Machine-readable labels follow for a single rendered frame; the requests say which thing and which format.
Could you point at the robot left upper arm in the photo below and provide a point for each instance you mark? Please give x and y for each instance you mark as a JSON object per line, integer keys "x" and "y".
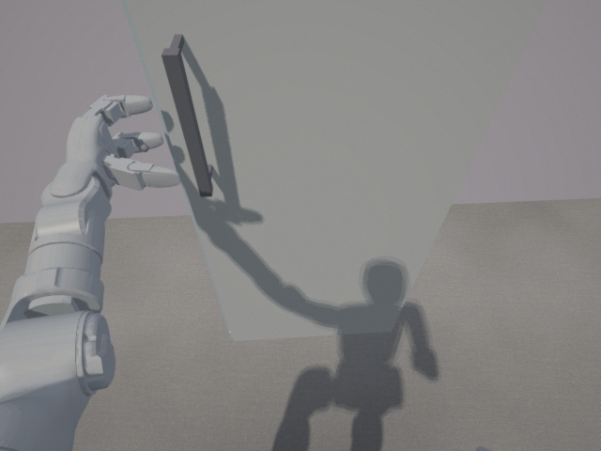
{"x": 49, "y": 368}

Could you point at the handle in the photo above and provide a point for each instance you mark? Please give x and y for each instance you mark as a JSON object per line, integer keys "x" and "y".
{"x": 176, "y": 74}

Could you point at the fridge door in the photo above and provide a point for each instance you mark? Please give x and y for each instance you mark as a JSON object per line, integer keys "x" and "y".
{"x": 339, "y": 133}

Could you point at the robot left forearm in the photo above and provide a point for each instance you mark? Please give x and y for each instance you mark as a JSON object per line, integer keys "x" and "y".
{"x": 62, "y": 272}

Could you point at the left robot hand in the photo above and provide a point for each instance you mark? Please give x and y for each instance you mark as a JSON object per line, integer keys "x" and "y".
{"x": 90, "y": 140}

